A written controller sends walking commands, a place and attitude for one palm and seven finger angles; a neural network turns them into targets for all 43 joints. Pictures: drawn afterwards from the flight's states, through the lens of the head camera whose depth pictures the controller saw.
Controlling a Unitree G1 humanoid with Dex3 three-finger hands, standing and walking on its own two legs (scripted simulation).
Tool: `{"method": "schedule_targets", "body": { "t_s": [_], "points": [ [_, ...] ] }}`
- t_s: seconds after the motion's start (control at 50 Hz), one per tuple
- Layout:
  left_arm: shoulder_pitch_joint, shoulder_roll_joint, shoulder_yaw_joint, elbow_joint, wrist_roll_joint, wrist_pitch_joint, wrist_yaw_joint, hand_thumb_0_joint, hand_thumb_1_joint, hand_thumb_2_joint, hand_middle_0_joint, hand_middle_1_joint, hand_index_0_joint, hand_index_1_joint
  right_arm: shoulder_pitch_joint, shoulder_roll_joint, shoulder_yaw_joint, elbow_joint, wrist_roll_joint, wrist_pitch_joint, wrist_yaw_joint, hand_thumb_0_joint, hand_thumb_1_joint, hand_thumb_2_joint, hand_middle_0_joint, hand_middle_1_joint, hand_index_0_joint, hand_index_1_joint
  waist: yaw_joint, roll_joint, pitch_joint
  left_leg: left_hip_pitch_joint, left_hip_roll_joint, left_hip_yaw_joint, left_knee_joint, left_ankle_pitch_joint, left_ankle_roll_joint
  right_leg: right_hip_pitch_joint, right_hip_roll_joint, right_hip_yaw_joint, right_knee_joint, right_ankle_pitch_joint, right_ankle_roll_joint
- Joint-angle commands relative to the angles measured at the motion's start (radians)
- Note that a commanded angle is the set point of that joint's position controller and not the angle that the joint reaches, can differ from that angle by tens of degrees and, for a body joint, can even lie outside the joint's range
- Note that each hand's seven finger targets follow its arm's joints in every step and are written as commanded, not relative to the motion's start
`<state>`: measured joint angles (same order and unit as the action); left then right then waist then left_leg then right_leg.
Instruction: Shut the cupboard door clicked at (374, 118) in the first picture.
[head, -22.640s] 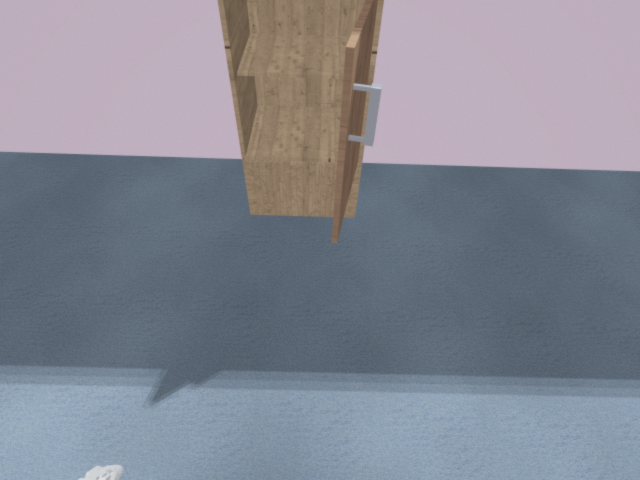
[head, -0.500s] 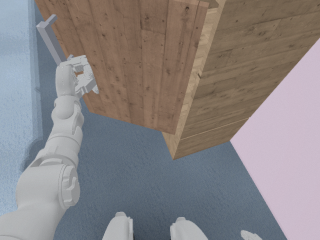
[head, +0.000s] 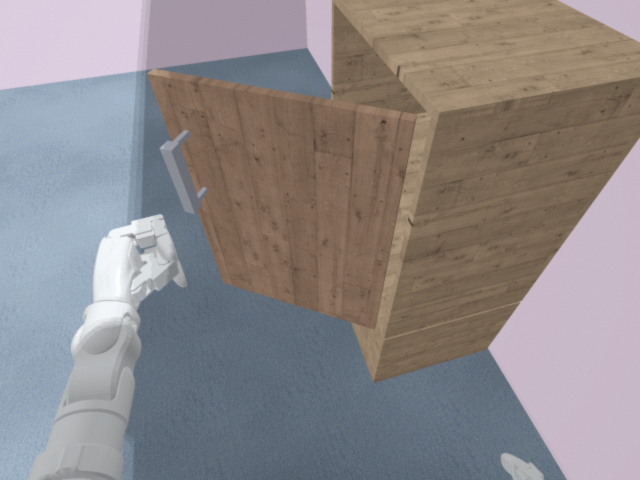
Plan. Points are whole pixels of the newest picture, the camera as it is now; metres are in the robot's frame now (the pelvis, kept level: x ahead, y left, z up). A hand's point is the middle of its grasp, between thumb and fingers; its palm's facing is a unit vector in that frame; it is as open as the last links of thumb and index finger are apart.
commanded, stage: draw the hand back to the body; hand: left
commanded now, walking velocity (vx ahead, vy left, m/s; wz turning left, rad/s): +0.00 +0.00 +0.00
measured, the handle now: (188, 172) +0.63 +0.26 +0.01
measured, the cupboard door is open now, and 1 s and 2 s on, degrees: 55 55 55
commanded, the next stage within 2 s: step back with the hand held close in 1.02 s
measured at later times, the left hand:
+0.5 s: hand (33, 326) +0.23 +0.26 +0.17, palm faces +0.41 -0.84 -0.36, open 5.0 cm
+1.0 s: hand (1, 353) +0.20 +0.26 +0.19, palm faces +0.46 -0.79 -0.41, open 7.4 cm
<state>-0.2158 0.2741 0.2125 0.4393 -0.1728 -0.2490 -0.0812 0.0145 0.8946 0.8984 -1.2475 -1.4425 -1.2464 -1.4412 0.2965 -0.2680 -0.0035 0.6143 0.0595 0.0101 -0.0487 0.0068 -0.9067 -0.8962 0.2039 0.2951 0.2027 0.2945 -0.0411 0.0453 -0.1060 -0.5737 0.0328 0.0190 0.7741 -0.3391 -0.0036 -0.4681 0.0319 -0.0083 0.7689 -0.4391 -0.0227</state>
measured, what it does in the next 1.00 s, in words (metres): stands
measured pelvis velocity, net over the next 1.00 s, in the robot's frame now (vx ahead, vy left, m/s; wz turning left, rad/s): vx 0.02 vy -0.01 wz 0.02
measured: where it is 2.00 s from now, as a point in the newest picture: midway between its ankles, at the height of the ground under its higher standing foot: outside the picture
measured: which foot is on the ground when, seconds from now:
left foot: down 0.00-1.00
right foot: down 0.00-1.00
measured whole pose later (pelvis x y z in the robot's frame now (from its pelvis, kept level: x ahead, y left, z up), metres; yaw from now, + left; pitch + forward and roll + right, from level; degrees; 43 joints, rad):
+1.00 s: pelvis +0.02 -0.01 +0.03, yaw +1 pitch -4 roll +0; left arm 0.46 0.34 0.33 -0.35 -0.07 -0.08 0.10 0.01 0.89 0.90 -0.22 -0.31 -0.21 -0.31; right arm 0.19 -0.24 0.02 0.63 0.02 -0.08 -0.09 0.01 -0.90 -0.90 0.20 0.30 0.20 0.29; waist 0.06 0.07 0.00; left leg -0.15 0.01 0.01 0.43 -0.21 -0.01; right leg -0.04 0.02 -0.02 0.41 -0.31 -0.03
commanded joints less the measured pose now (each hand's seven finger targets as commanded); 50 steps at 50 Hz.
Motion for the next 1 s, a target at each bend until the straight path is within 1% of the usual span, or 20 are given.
{"method": "schedule_targets", "body": {
  "t_s": [0.0,0.06,0.18,0.22,0.28,0.36,0.38,0.42,0.46,0.54,0.62,0.64,0.66,0.7,0.74,0.82,0.84,0.9,0.94,0.98],
  "points": [
    [-0.142,0.225,0.019,-0.418,0.075,0.031,0.118,0.0,0.9,0.9,-1.053,-1.23,-1.053,-1.23,-0.14,-0.082,-0.024,-0.177,0.001,-0.018,-0.037,0.0,-0.9,-0.9,0.2,0.3,0.2,0.3,0.03,-0.023,-0.175,0.327,-0.035,0.004,-0.183,0.197,0.049,0.113,-0.024,0.015,-0.234,0.378,0.021],
    [-0.058,0.224,0.027,-0.482,0.087,0.072,0.152,0.0,0.9,0.9,-0.97,-1.14,-0.97,-1.14,-0.18,-0.077,-0.011,-0.181,0.0,-0.014,-0.052,0.0,-0.9,-0.9,0.2,0.3,0.2,0.3,0.038,-0.042,-0.126,0.38,-0.032,0.005,-0.237,0.224,0.05,0.163,-0.024,0.003,-0.281,0.384,0.018],
    [0.042,0.185,0.001,-0.64,0.101,0.115,0.174,0.0,0.9,0.9,-0.805,-0.96,-0.805,-0.96,-0.217,-0.065,0.008,-0.182,-0.011,-0.04,-0.05,0.0,-0.9,-0.9,0.2,0.3,0.2,0.3,0.046,0.039,-0.07,0.51,-0.024,-0.009,-0.326,0.274,0.039,0.224,-0.019,-0.015,-0.355,0.379,0.005],
    [0.093,0.191,0.021,-0.682,0.103,0.126,0.18,0.0,0.9,0.9,-0.75,-0.9,-0.75,-0.9,-0.223,-0.063,0.012,-0.182,-0.019,-0.047,-0.045,0.0,-0.9,-0.9,0.2,0.3,0.2,0.3,0.053,0.005,-0.056,0.525,-0.02,-0.014,-0.349,0.298,0.037,0.251,-0.018,-0.022,-0.369,0.396,0.005],
    [0.175,0.196,0.041,-0.762,0.104,0.133,0.179,0.0,0.9,0.9,-0.668,-0.81,-0.668,-0.81,-0.232,-0.058,0.016,-0.183,-0.024,-0.056,-0.036,0.0,-0.9,-0.9,0.2,0.3,0.2,0.3,0.064,0.045,-0.047,0.549,-0.018,-0.011,-0.371,0.326,0.032,0.284,-0.021,-0.023,-0.389,0.406,0.004],
    [0.296,0.215,0.094,-0.833,0.104,0.143,0.181,0.0,0.9,0.9,-0.558,-0.69,-0.558,-0.69,-0.24,-0.054,0.019,-0.182,-0.033,-0.067,-0.027,0.0,-0.9,-0.9,0.2,0.3,0.2,0.3,0.078,0.043,-0.028,0.552,-0.017,-0.008,-0.384,0.36,0.029,0.315,-0.026,-0.024,-0.406,0.432,0.006],
    [0.314,0.225,0.111,-0.85,0.102,0.144,0.183,0.0,0.9,0.9,-0.53,-0.66,-0.53,-0.66,-0.242,-0.052,0.017,-0.181,-0.035,-0.069,-0.026,0.0,-0.9,-0.9,0.2,0.3,0.2,0.3,0.08,0.015,-0.023,0.549,-0.015,-0.01,-0.387,0.359,0.03,0.321,-0.026,-0.026,-0.408,0.435,0.007],
    [0.363,0.242,0.146,-0.895,0.102,0.142,0.185,0.0,0.9,0.9,-0.475,-0.6,-0.475,-0.6,-0.249,-0.049,0.015,-0.182,-0.038,-0.073,-0.024,0.0,-0.9,-0.9,0.2,0.3,0.2,0.3,0.086,0.011,-0.028,0.55,-0.016,-0.006,-0.385,0.362,0.031,0.33,-0.027,-0.027,-0.411,0.44,0.009],
    [0.411,0.254,0.171,-0.939,0.102,0.139,0.186,0.0,0.9,0.9,-0.42,-0.54,-0.42,-0.54,-0.252,-0.048,0.014,-0.181,-0.038,-0.079,-0.022,0.0,-0.9,-0.9,0.2,0.3,0.2,0.3,0.091,0.032,-0.025,0.547,-0.017,-0.006,-0.386,0.367,0.03,0.34,-0.03,-0.025,-0.414,0.439,0.008],
    [0.519,0.287,0.234,-0.983,0.096,0.135,0.192,0.0,0.9,0.9,-0.31,-0.42,-0.31,-0.42,-0.262,-0.05,0.006,-0.173,-0.041,-0.096,-0.023,0.0,-0.9,-0.9,0.2,0.3,0.2,0.3,0.101,0.018,0.022,0.53,-0.019,0.0,-0.384,0.332,0.034,0.324,-0.031,-0.023,-0.436,0.409,0.013],
    [0.615,0.302,0.285,-1.062,0.094,0.113,0.2,0.0,0.9,0.9,-0.2,-0.3,-0.2,-0.3,-0.255,-0.045,-0.002,-0.171,-0.039,-0.121,-0.025,0.0,-0.9,-0.9,0.2,0.3,0.2,0.3,0.109,0.039,0.008,0.531,-0.018,0.004,-0.374,0.336,0.035,0.326,-0.034,-0.023,-0.425,0.409,0.014],
    [0.632,0.291,0.275,-1.018,0.097,0.117,0.199,0.0,0.9,0.9,-0.2,-0.3,-0.2,-0.3,-0.251,-0.05,-0.003,-0.159,-0.041,-0.125,-0.026,0.0,-0.9,-0.9,0.2,0.3,0.2,0.3,0.106,0.022,0.04,0.519,-0.019,0.005,-0.375,0.329,0.036,0.315,-0.034,-0.023,-0.433,0.408,0.015],
    [0.616,0.25,0.238,-1.002,0.094,0.12,0.195,0.0,0.9,0.9,-0.2,-0.3,-0.2,-0.3,-0.249,-0.048,-0.003,-0.158,-0.038,-0.124,-0.026,0.0,-0.9,-0.9,0.2,0.3,0.2,0.3,0.095,-0.009,0.066,0.516,-0.018,0.008,-0.377,0.313,0.038,0.296,-0.037,-0.023,-0.435,0.394,0.019],
    [0.581,0.252,0.233,-0.979,0.096,0.119,0.196,0.0,0.9,0.9,-0.2,-0.3,-0.2,-0.3,-0.244,-0.058,-0.01,-0.154,-0.037,-0.126,-0.031,0.0,-0.9,-0.9,0.2,0.3,0.2,0.3,0.09,-0.036,0.087,0.511,-0.018,0.005,-0.382,0.281,0.041,0.275,-0.036,-0.022,-0.442,0.352,0.023],
    [0.569,0.261,0.24,-0.959,0.099,0.118,0.197,0.0,0.9,0.9,-0.2,-0.3,-0.2,-0.3,-0.243,-0.063,-0.013,-0.147,-0.039,-0.131,-0.037,0.0,-0.9,-0.9,0.2,0.3,0.2,0.3,0.092,-0.023,0.091,0.521,-0.021,0.007,-0.381,0.264,0.045,0.265,-0.038,-0.017,-0.454,0.331,0.023],
    [0.555,0.277,0.249,-0.999,0.099,0.104,0.2,0.0,0.9,0.9,-0.2,-0.3,-0.2,-0.3,-0.25,-0.057,-0.014,-0.152,-0.04,-0.137,-0.043,0.0,-0.9,-0.9,0.2,0.3,0.2,0.3,0.102,-0.02,0.033,0.532,-0.028,0.009,-0.377,0.286,0.05,0.304,-0.044,-0.011,-0.438,0.36,0.024],
    [0.56,0.303,0.268,-0.996,0.099,0.103,0.2,0.0,0.9,0.9,-0.2,-0.3,-0.2,-0.3,-0.258,-0.059,-0.014,-0.148,-0.04,-0.142,-0.044,0.0,-0.9,-0.9,0.2,0.3,0.2,0.3,0.108,-0.007,0.053,0.528,-0.029,0.011,-0.374,0.283,0.05,0.294,-0.043,-0.003,-0.455,0.359,0.024],
    [0.576,0.288,0.261,-1.022,0.099,0.096,0.202,0.0,0.9,0.9,-0.2,-0.3,-0.2,-0.3,-0.255,-0.049,-0.01,-0.151,-0.04,-0.148,-0.042,0.0,-0.9,-0.9,0.2,0.3,0.2,0.3,0.109,0.031,0.037,0.533,-0.03,0.014,-0.373,0.312,0.045,0.314,-0.045,-0.008,-0.44,0.393,0.021],
    [0.587,0.311,0.285,-1.004,0.097,0.099,0.2,0.0,0.9,0.9,-0.2,-0.3,-0.2,-0.3,-0.256,-0.052,-0.01,-0.147,-0.042,-0.15,-0.044,0.0,-0.9,-0.9,0.2,0.3,0.2,0.3,0.113,0.016,0.064,0.524,-0.03,0.014,-0.373,0.313,0.044,0.302,-0.041,-0.004,-0.46,0.401,0.023],
    [0.588,0.282,0.263,-0.997,0.094,0.1,0.195,0.0,0.9,0.9,-0.2,-0.3,-0.2,-0.3,-0.255,-0.045,-0.008,-0.152,-0.04,-0.145,-0.043,0.0,-0.9,-0.9,0.2,0.3,0.2,0.3,0.106,0.006,0.079,0.527,-0.028,0.02,-0.374,0.31,0.045,0.294,-0.042,-0.004,-0.459,0.396,0.025]
  ]
}}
